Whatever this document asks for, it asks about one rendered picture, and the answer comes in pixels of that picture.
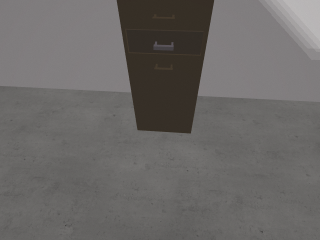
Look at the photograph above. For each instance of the drawer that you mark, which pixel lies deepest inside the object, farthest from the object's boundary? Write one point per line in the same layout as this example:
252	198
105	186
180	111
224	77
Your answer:
187	42

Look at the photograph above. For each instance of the handle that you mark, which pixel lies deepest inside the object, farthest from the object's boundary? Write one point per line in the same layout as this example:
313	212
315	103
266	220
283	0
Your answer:
156	19
163	70
163	47

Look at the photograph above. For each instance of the cabinet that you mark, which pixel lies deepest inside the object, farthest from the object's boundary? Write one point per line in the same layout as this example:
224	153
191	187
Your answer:
165	102

